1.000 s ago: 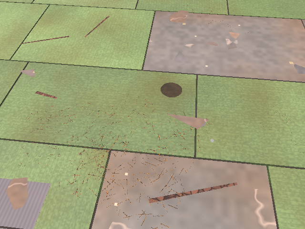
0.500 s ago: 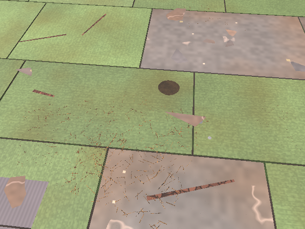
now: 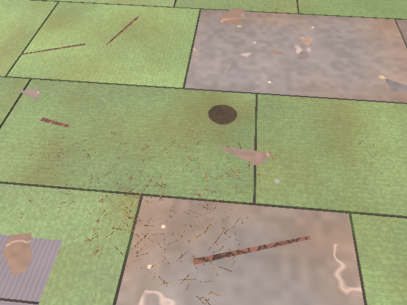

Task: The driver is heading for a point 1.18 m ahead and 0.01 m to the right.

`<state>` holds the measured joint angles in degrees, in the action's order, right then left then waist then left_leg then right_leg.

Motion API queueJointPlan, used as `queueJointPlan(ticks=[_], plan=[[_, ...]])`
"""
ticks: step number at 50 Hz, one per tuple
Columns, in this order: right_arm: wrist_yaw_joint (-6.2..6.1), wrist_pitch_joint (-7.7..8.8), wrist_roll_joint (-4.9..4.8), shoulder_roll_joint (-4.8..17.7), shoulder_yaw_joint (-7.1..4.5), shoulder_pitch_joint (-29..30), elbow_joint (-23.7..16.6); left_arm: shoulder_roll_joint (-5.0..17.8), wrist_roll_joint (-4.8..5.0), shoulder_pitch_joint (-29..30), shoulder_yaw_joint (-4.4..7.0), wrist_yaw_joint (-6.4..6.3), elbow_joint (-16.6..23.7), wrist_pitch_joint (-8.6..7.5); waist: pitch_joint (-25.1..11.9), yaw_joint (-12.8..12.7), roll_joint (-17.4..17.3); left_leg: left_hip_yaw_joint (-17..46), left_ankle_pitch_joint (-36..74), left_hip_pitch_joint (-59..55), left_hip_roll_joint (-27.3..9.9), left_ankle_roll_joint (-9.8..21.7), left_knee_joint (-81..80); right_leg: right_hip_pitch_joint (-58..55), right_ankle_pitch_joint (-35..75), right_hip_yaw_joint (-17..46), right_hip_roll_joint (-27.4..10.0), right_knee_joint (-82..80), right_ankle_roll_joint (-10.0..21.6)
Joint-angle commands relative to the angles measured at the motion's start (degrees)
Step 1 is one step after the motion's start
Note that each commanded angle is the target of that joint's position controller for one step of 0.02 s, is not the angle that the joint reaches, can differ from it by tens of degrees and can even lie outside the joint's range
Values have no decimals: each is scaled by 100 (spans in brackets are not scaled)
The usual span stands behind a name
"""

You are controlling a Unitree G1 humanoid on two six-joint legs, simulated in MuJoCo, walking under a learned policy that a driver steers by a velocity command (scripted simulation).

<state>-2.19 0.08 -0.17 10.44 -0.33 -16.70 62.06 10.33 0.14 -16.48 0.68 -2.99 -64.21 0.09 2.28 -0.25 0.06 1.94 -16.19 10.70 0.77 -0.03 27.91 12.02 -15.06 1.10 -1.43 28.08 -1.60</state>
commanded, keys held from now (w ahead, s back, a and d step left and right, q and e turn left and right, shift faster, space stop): w+shift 0.76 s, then shift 0.24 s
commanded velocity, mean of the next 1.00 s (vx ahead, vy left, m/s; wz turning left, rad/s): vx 0.67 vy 0.00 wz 0.00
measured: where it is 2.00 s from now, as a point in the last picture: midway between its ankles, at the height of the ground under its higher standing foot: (212, 236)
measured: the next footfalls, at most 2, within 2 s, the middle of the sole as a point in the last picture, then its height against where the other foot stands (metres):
left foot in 0.72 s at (185, 292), level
right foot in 1.14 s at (242, 215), level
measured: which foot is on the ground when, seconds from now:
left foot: down 0.00-0.26, up 0.28-0.70, down 0.72-1.00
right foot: down 0.00-0.74, up 0.76-1.00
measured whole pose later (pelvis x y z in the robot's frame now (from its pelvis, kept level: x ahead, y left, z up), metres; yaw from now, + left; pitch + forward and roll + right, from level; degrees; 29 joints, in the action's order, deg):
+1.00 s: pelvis +0.53 +0.00 +0.01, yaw +0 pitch +0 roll +2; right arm 1.2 6.6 0.3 13.0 -2.1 -21.4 57.7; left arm 15.4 0.2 -5.1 2.4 -0.6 -45.6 -6.4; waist 3.2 3.8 2.3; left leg -3.3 -10.7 6.1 4.3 3.4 16.7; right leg 40.1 -4.7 2.2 -6.2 50.3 1.1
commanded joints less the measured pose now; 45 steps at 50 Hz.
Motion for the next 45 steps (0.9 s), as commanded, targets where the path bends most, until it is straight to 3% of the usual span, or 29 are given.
queueJointPlan(ticks=[1,3,4,6,8,10,11,12,13,14,15,16,17,18,20,24,29,31,33,34,35,36,37,38,39,40,41,42,45], plan=[[-34,9,-15,482,-87,-569,19,447,18,-598,72,-25,-27,-12,-118,9,-46,-55,-529,172,34,161,-540,-83,-489,-254,206,-313,140],[-47,30,-123,803,-206,-683,-54,661,101,-530,155,-29,102,-55,487,81,-172,358,-3389,773,-169,497,-639,746,-3000,-146,213,-11,391],[-28,131,-159,839,-224,-795,-110,565,124,-278,132,1,291,-167,802,190,-337,890,-3669,770,-546,706,-889,1261,-2925,-29,95,209,444],[16,343,-201,1181,-369,-950,-142,171,158,290,46,122,648,-456,757,330,-1174,2358,-3275,178,-1614,1213,-1793,1822,-850,-479,144,1341,329],[48,470,-131,1046,-349,-535,-404,348,178,432,91,237,864,-633,715,157,-1076,2995,-2846,594,-2112,1432,-2111,1862,-1040,-28,-245,2297,565],[95,512,-262,1029,-326,256,-789,372,248,-51,98,256,834,-736,557,-303,-942,1989,-2135,1015,-1672,1013,-2066,899,-1113,-160,-291,1048,767],[92,484,-328,1179,-360,489,-858,345,222,-670,142,242,561,-770,412,-606,-889,1270,-1926,1509,-1213,820,-1649,-317,-480,-611,-3,65,747],[85,459,-271,1121,-354,460,-921,501,143,-1266,248,218,243,-769,230,-754,-507,776,-1783,1869,-754,712,-953,-1281,-81,-947,432,-89,548],[104,505,-181,894,-279,714,-1100,633,131,-2083,339,213,12,-764,17,-1072,189,374,-1051,2624,-466,558,460,-2303,-166,-220,16,-301,592],[188,605,-36,323,-124,937,-1329,1048,129,-2866,411,207,6,-754,-292,-1246,1714,-239,-771,3520,-118,366,2885,-2830,-1141,1962,-1357,-1076,900],[224,752,-290,137,-99,636,-1482,1168,51,-2723,374,301,163,-866,-266,-859,1958,283,-892,4737,95,566,4103,-2804,-2906,4485,-2241,-1928,1727],[261,849,-423,295,-76,856,-1587,921,18,-2026,277,336,307,-916,395,-603,1045,520,-438,5619,-409,719,4913,-2489,-3375,4397,-2394,-1999,1816],[313,898,-343,405,-65,989,-1656,692,-11,-1576,187,387,466,-905,514,-457,513,487,72,5873,-584,783,5173,-2350,-2707,3622,-2146,-1805,1646],[339,903,-191,417,-72,866,-1594,683,-16,-1307,146,434,579,-839,352,-284,237,398,415,5564,-791,745,4997,-2096,-2052,2866,-1825,-1830,1479],[415,820,-98,558,-147,842,-1549,415,-18,-1259,52,438,607,-724,428,-161,277,207,891,4972,-975,535,4365,-1530,-1066,1820,-1312,-2035,1196],[420,669,-102,437,-100,1721,-1902,547,-21,-1502,27,244,617,-697,847,-258,307,-280,1767,4307,-805,148,2924,-635,342,728,-940,-2608,1217],[569,739,-229,414,-71,2738,-2362,828,98,-1827,91,127,685,-703,1008,-352,383,-513,2487,3330,-499,300,955,-1098,1294,19,-1096,-3046,1097],[649,769,-246,480,-98,2937,-2507,886,92,-1906,120,139,697,-647,918,-299,503,-653,2186,3041,-299,439,556,-1643,2499,-183,-1204,-2687,1047],[632,738,-262,713,-206,2720,-2608,1076,-36,-1934,181,158,670,-573,420,0,965,-880,1561,2360,82,628,590,-2228,5357,-236,-1381,-1785,964],[582,694,-296,969,-325,2136,-2533,1172,-136,-1908,213,154,643,-504,-57,390,1278,-947,1180,1682,275,765,713,-2441,6718,-255,-1453,-922,910],[505,630,-346,1266,-483,858,-2194,1255,-203,-1709,238,143,669,-418,-756,1058,1475,-972,1007,180,397,936,762,-2050,7485,-372,-1425,494,821],[426,551,-345,1586,-613,-576,-1773,1272,-207,-1387,218,134,872,-412,-1495,1698,1209,-130,668,-2088,-239,1134,971,-402,6219,-273,-1223,2336,687],[414,565,-97,2069,-710,-1255,-1522,58,-145,-2112,-43,277,1062,-582,-2636,945,-998,3200,-2566,-4283,-1829,1996,315,2105,1117,187,-20,4830,453],[429,606,-58,1614,-613,-1448,-1354,323,178,-1875,-5,336,1020,-889,-3081,1081,-1506,5087,-3734,-4297,-2080,1949,-1120,2660,-1017,1129,303,5543,712],[426,634,-11,1179,-488,-981,-1249,828,448,-923,161,322,1374,-974,-1708,948,-1409,4303,-2259,-3419,-1931,1608,-1396,3238,-915,913,46,5856,811],[453,676,53,997,-423,-388,-1324,851,435,-453,139,283,1517,-1003,-982,692,-510,3168,-302,-2204,-1808,1499,-1309,3044,-662,750,-176,5738,792],[494,723,131,871,-384,170,-1369,761,314,-345,162,247,1512,-972,-614,310,98,2295,1240,-1036,-1607,1419,-1267,2611,-420,646,-389,5391,720],[523,748,217,689,-321,500,-1374,704,234,-554,207,230,1466,-847,-453,-61,116,1576,2480,-187,-1439,1373,-1294,2051,-324,595,-603,5190,647],[494,807,77,626,-254,625,-1128,472,159,-784,193,190,1456,-550,-56,-405,-354,542,4022,886,-1266,1426,-1686,1599,-416,379,-677,4253,360]])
